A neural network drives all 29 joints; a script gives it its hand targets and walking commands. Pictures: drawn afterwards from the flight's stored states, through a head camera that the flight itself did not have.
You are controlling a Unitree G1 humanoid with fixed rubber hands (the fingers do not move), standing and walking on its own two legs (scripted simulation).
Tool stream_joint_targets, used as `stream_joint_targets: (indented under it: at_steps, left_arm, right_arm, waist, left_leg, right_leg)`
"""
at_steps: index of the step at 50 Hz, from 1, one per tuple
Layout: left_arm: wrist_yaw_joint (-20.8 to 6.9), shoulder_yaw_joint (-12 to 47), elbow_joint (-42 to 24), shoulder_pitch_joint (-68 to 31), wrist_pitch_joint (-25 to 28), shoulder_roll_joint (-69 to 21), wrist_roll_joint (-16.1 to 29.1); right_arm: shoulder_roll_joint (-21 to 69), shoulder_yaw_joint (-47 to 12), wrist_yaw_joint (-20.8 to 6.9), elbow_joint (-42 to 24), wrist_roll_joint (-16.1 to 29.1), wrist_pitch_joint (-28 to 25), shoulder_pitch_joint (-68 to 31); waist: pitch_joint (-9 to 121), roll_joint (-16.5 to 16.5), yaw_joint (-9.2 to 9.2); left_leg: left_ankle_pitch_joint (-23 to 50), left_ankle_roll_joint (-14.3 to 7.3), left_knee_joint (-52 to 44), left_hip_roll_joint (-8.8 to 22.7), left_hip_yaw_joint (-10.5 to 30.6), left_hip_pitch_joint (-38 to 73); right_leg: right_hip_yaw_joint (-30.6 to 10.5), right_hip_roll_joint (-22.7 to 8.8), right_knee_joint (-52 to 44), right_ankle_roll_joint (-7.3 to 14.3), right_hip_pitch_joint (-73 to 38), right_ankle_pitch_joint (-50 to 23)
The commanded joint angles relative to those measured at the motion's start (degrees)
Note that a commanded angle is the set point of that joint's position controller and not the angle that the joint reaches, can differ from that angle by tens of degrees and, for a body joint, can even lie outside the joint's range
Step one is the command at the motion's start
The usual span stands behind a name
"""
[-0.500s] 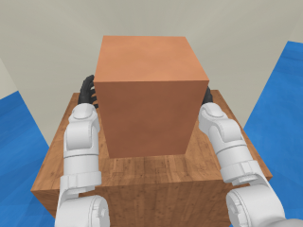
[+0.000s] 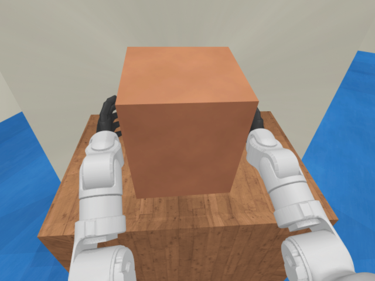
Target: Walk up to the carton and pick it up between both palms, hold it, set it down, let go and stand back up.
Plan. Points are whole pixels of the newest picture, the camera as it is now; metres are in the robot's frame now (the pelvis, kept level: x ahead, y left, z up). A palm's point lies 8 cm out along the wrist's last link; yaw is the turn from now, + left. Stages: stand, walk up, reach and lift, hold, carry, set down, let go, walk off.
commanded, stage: hold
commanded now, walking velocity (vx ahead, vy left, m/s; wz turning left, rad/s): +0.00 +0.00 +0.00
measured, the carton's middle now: (181, 124) +0.38 +0.01 +0.19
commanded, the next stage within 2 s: none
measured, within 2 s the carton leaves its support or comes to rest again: neither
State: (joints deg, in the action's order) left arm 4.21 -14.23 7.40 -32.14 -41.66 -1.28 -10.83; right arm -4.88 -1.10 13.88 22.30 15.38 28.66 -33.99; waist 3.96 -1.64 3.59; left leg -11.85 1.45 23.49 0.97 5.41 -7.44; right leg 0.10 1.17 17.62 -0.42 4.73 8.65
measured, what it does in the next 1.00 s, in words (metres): stands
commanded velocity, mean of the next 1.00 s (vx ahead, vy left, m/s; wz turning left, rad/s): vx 0.00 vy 0.00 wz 0.00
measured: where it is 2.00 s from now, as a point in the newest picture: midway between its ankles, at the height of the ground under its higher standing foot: outside the picture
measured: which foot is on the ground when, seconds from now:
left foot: down 0.00-1.00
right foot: down 0.00-1.00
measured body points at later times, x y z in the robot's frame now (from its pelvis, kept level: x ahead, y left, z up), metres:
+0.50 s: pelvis +0.00 +0.00 +0.00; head -0.06 +0.03 +0.45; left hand +0.37 +0.16 +0.19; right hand +0.36 -0.14 +0.18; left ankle +0.02 +0.13 -0.75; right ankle +0.01 -0.13 -0.75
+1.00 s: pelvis +0.00 +0.00 +0.00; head -0.06 +0.02 +0.45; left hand +0.36 +0.16 +0.19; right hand +0.36 -0.15 +0.18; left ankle +0.02 +0.13 -0.75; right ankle +0.01 -0.13 -0.75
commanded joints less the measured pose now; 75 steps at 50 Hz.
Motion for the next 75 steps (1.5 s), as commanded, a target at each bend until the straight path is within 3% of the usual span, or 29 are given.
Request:
stream_joint_targets:
  at_steps: [1,6,7,10,15,17,18,19,20,23,25,31,33,34,37,42,46,47,48,51,52,54,56,62,66,68,70,74,75]
  left_arm:
    - [-8.9,36.9,-12.5,-45.3,4.4,-37.7,11.3]
    - [-8.8,37.0,-11.6,-46.7,4.1,-37.4,10.6]
    - [-8.9,37.7,-12.0,-46.5,4.0,-37.8,10.9]
    - [-9.0,38.0,-11.8,-46.5,4.3,-38.0,11.4]
    - [-8.8,36.2,-10.4,-47.1,4.1,-38.0,10.4]
    - [-8.8,37.2,-10.0,-47.1,4.3,-37.9,11.1]
    - [-9.0,35.9,-8.7,-45.8,4.3,-37.8,10.4]
    - [-9.0,36.5,-8.8,-46.5,4.2,-38.0,10.4]
    - [-9.2,36.2,-9.2,-46.8,4.4,-38.1,10.9]
    - [-8.8,37.1,-10.9,-47.9,4.8,-39.0,11.3]
    - [-8.8,35.4,-8.9,-46.1,4.5,-37.6,10.3]
    - [-8.7,35.4,-7.7,-48.1,4.9,-37.8,11.2]
    - [-8.7,35.7,-8.8,-48.1,5.1,-37.5,11.3]
    - [-8.5,36.8,-9.5,-48.1,5.1,-38.0,11.1]
    - [-8.5,36.1,-9.3,-47.3,4.8,-37.3,10.7]
    - [-9.1,35.6,-10.0,-47.5,4.7,-37.0,11.1]
    - [-8.9,36.9,-12.6,-46.0,4.9,-37.3,11.4]
    - [-9.1,36.7,-10.4,-43.7,4.3,-36.7,10.6]
    - [-9.1,37.3,-11.8,-45.4,4.6,-37.1,11.0]
    - [-8.8,36.4,-11.4,-46.7,4.3,-37.0,10.3]
    - [-8.9,37.2,-12.5,-46.7,4.5,-37.4,11.3]
    - [-9.3,34.7,-9.3,-46.6,4.1,-35.7,9.8]
    - [-9.5,36.6,-11.1,-48.4,4.4,-37.1,10.8]
    - [-9.1,37.4,-10.7,-47.7,4.6,-37.9,11.0]
    - [-9.2,35.2,-7.6,-49.0,4.7,-37.8,10.7]
    - [-9.0,36.2,-8.0,-49.2,4.9,-38.6,11.0]
    - [-8.8,35.1,-7.9,-49.3,5.3,-38.0,10.8]
    - [-9.0,34.5,-7.2,-48.1,5.3,-37.2,11.0]
    - [-8.9,35.3,-8.0,-48.8,5.3,-37.7,10.7]
  right_arm:
    - [40.3,-26.0,-6.5,-24.8,8.1,-4.9,-55.3]
    - [39.4,-24.5,-6.9,-22.4,7.6,-4.8,-55.4]
    - [38.6,-23.8,-7.0,-20.5,6.8,-4.6,-53.0]
    - [39.1,-24.7,-6.9,-24.0,7.0,-5.0,-55.6]
    - [39.0,-23.8,-7.4,-21.5,6.6,-5.1,-56.2]
    - [38.7,-23.4,-7.4,-21.0,6.2,-5.2,-55.3]
    - [38.6,-23.8,-7.5,-21.5,6.7,-5.5,-56.6]
    - [39.1,-23.3,-7.5,-19.8,6.4,-5.3,-55.9]
    - [39.1,-23.6,-7.4,-21.6,6.6,-5.6,-56.6]
    - [39.5,-23.8,-7.5,-20.5,6.4,-5.6,-55.5]
    - [39.5,-24.7,-7.4,-21.8,7.0,-5.6,-57.2]
    - [40.3,-23.8,-7.6,-21.1,6.5,-5.9,-58.8]
    - [40.6,-24.4,-7.3,-21.7,6.5,-5.7,-57.5]
    - [40.6,-24.3,-7.1,-21.6,6.4,-5.8,-57.3]
    - [39.7,-23.8,-6.9,-20.9,6.8,-5.1,-55.6]
    - [40.7,-24.5,-6.6,-22.7,7.1,-5.2,-57.0]
    - [40.5,-26.4,-6.2,-24.5,8.0,-4.9,-54.7]
    - [39.6,-26.2,-6.2,-25.4,8.3,-4.8,-55.9]
    - [39.3,-25.5,-6.2,-24.3,7.6,-4.9,-54.3]
    - [39.7,-24.8,-6.5,-22.9,7.8,-4.8,-55.1]
    - [40.1,-25.6,-6.7,-24.9,7.7,-5.2,-56.1]
    - [39.1,-23.8,-6.6,-20.7,6.2,-4.3,-55.2]
    - [39.9,-23.8,-6.8,-21.1,6.4,-4.9,-55.2]
    - [39.4,-24.3,-7.0,-21.5,6.8,-5.3,-55.9]
    - [39.4,-22.4,-7.5,-19.4,5.4,-5.8,-58.2]
    - [39.3,-22.3,-7.6,-19.9,6.0,-6.2,-58.3]
    - [40.2,-23.4,-7.7,-20.2,6.3,-6.2,-58.8]
    - [40.3,-24.0,-7.2,-20.6,6.4,-5.8,-58.2]
    - [40.0,-23.7,-7.4,-20.2,6.3,-5.8,-57.6]
  waist:
    - [26.5,3.1,0.07]
    - [24.3,5.0,0.48]
    - [23.6,5.2,1.81]
    - [25.4,3.9,1.01]
    - [23.8,4.4,0.34]
    - [24.2,4.4,1.26]
    - [24.6,3.8,0.45]
    - [24.1,5.2,1.09]
    - [24.1,3.5,0.89]
    - [25.5,5.0,1.17]
    - [24.8,3.4,-0.4]
    - [24.6,2.6,0.13]
    - [26.7,2.2,0.33]
    - [26.8,4.1,0.56]
    - [25.8,4.7,0.87]
    - [25.7,2.6,0.36]
    - [27.3,4.0,0.27]
    - [25.6,3.5,-0.25]
    - [25.7,4.2,1.02]
    - [24.0,4.6,0.0]
    - [25.5,3.3,0.0]
    - [21.4,2.7,0.05]
    - [23.6,4.3,1.1]
    - [25.9,5.1,0.57]
    - [22.6,3.8,0.37]
    - [25.0,4.9,1.09]
    - [25.7,3.5,-0.16]
    - [25.0,2.5,-0.12]
    - [25.7,4.2,0.38]
  left_leg:
    - [17.9,1.3,-1.3,-3.8,-2.7,8.4]
    - [17.0,2.0,-1.7,-3.7,-2.7,8.6]
    - [16.0,2.3,-1.8,-3.6,-2.8,8.9]
    - [16.4,2.0,-1.7,-3.6,-2.5,8.5]
    - [13.7,1.9,-2.6,-3.6,-2.9,7.6]
    - [14.4,2.0,-2.3,-3.3,-2.5,8.2]
    - [14.0,1.7,-2.7,-3.4,-3.0,8.1]
    - [14.0,1.9,-2.5,-3.6,-2.9,7.8]
    - [14.6,1.6,-2.3,-3.6,-3.1,8.0]
    - [15.7,2.1,-2.1,-3.6,-2.8,8.3]
    - [15.1,1.4,-2.1,-3.6,-3.1,7.8]
    - [12.2,0.8,-2.8,-3.6,-3.1,7.0]
    - [13.1,0.8,-2.4,-3.8,-3.2,7.3]
    - [14.8,1.4,-2.1,-3.8,-2.8,7.5]
    - [15.2,1.4,-1.7,-4.1,-2.9,8.5]
    - [14.5,0.8,-2.0,-4.1,-3.3,7.1]
    - [19.1,1.4,-1.1,-4.1,-2.8,8.6]
    - [18.5,1.5,-1.4,-4.0,-2.8,8.0]
    - [17.9,1.8,-1.2,-4.2,-2.7,8.4]
    - [16.8,1.7,-1.5,-4.1,-2.8,7.7]
    - [16.7,1.4,-1.6,-3.9,-2.7,7.4]
    - [12.9,1.0,-2.7,-3.8,-2.8,6.4]
    - [13.8,1.6,-2.5,-3.7,-2.8,7.4]
    - [15.5,1.9,-1.9,-3.6,-2.8,8.7]
    - [10.7,1.3,-3.3,-3.4,-3.2,6.6]
    - [12.2,1.8,-2.7,-3.3,-2.8,7.7]
    - [12.3,1.0,-2.7,-3.7,-3.1,6.8]
    - [13.3,0.6,-2.4,-4.0,-3.3,6.9]
    - [12.2,1.0,-2.6,-3.9,-3.2,7.2]
  right_leg:
    - [1.3,3.7,-0.5,-2.0,-7.6,-13.8]
    - [1.7,3.6,-0.8,-1.8,-6.1,-11.9]
    - [1.8,3.7,-0.8,-1.7,-5.5,-11.1]
    - [1.8,3.6,-0.9,-1.5,-6.5,-11.9]
    - [2.0,3.7,-1.1,-1.4,-5.4,-8.6]
    - [1.9,3.6,-1.1,-1.2,-5.6,-10.1]
    - [2.1,3.7,-1.2,-1.6,-5.8,-9.2]
    - [1.8,3.2,-1.3,-1.4,-5.7,-9.5]
    - [1.9,3.6,-1.4,-1.6,-6.1,-10.1]
    - [2.0,3.6,-0.7,-1.4,-5.9,-11.2]
    - [1.9,3.6,-0.8,-1.7,-6.4,-10.3]
    - [1.6,3.3,-1.5,-1.8,-5.4,-8.3]
    - [1.6,3.3,-1.0,-2.0,-6.8,-10.0]
    - [1.6,3.3,-0.6,-1.9,-6.7,-11.1]
    - [1.3,3.3,-1.1,-1.8,-6.2,-11.7]
    - [1.1,3.0,-1.1,-2.4,-7.5,-11.9]
    - [1.1,3.3,-0.1,-2.3,-9.0,-17.0]
    - [1.2,3.5,-0.6,-2.0,-8.7,-15.1]
    - [1.6,3.5,-0.3,-2.1,-8.1,-14.3]
    - [1.2,3.4,-0.6,-2.0,-6.9,-12.4]
    - [1.5,3.6,-0.3,-1.9,-7.0,-12.5]
    - [1.4,3.2,-1.5,-1.9,-5.9,-8.7]
    - [1.6,3.4,-0.9,-1.7,-5.8,-9.6]
    - [1.8,3.8,-0.9,-1.4,-5.8,-10.4]
    - [1.8,3.2,-1.6,-1.3,-4.3,-6.0]
    - [1.8,3.3,-1.2,-1.3,-5.1,-7.7]
    - [1.9,3.3,-1.2,-1.6,-6.0,-8.0]
    - [1.3,3.2,-1.4,-2.0,-6.2,-9.9]
    - [1.5,3.1,-1.3,-1.9,-5.7,-8.6]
